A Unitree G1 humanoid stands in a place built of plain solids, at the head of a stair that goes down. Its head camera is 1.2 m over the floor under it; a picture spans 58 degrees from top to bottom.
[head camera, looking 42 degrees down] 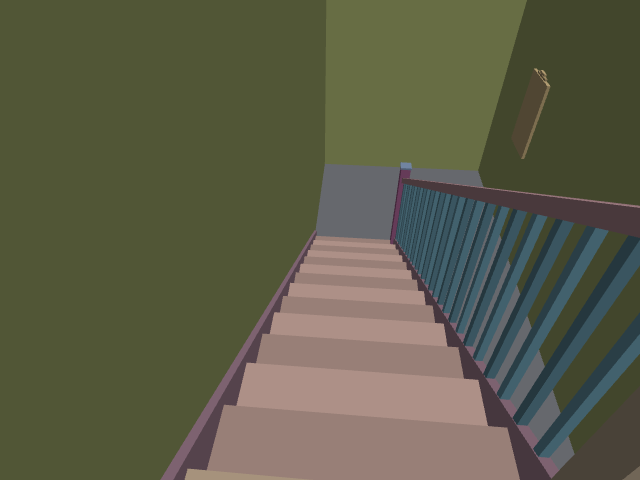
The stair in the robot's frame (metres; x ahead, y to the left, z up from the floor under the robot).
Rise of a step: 0.18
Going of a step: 0.27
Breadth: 0.93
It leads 5 degrees to the right of straight ahead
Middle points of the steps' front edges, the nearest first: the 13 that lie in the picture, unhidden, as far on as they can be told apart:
0.67 -0.14 -0.18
0.94 -0.16 -0.36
1.21 -0.19 -0.53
1.48 -0.21 -0.71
1.75 -0.23 -0.89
2.02 -0.25 -1.06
2.29 -0.28 -1.24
2.56 -0.30 -1.41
2.83 -0.32 -1.59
3.10 -0.34 -1.76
3.37 -0.37 -1.94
3.64 -0.39 -2.11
3.91 -0.40 -2.29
